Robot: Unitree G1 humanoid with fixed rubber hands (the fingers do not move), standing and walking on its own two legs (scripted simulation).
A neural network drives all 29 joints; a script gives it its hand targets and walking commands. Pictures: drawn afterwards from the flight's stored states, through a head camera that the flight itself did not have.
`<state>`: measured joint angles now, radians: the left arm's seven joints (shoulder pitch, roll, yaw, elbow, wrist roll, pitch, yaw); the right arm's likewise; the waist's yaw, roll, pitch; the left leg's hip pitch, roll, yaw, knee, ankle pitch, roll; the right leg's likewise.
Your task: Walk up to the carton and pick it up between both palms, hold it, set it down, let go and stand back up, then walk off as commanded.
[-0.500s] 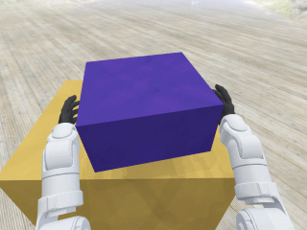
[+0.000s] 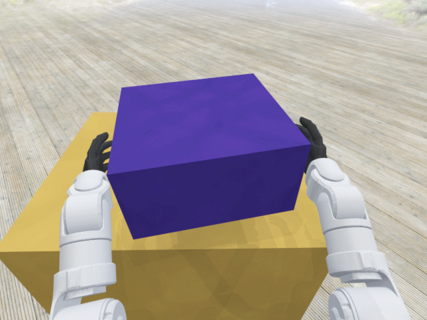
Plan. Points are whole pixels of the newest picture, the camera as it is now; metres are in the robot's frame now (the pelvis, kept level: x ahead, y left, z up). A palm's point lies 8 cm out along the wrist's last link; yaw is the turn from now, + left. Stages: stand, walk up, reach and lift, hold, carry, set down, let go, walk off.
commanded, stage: hold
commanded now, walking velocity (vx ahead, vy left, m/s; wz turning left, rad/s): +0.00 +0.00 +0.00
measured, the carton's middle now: (201, 144) +0.43 +0.00 +0.17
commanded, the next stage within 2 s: set down in 0.44 s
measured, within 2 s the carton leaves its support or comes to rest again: neither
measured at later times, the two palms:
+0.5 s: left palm (96, 176) +0.34 +0.20 +0.17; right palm (313, 160) +0.34 -0.19 +0.19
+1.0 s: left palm (112, 184) +0.37 +0.18 +0.13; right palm (311, 174) +0.35 -0.21 +0.14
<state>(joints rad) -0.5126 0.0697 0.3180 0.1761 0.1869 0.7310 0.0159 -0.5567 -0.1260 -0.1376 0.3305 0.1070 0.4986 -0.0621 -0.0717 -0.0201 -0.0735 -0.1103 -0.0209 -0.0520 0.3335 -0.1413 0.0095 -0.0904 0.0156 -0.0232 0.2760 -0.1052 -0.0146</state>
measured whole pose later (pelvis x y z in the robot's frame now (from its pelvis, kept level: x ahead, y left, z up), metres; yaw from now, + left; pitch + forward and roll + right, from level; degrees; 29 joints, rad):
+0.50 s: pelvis +0.00 +0.00 +0.00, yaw -1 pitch -5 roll -1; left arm -0.48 0.06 0.31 0.15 0.20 0.72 0.01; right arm -0.53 -0.13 -0.14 0.30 0.12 0.50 -0.06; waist -0.06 -0.02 -0.08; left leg -0.10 -0.02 -0.04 0.33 -0.15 0.01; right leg -0.08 0.02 -0.01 0.27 -0.11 -0.01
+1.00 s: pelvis +0.02 -0.01 +0.00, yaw +1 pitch -4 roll +0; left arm -0.48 0.05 0.30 0.44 0.14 0.39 0.05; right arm -0.45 -0.07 -0.21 0.45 0.00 0.19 -0.02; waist -0.06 0.01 -0.06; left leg -0.09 -0.03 -0.06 0.31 -0.15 0.01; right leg -0.09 0.01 -0.03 0.30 -0.14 -0.02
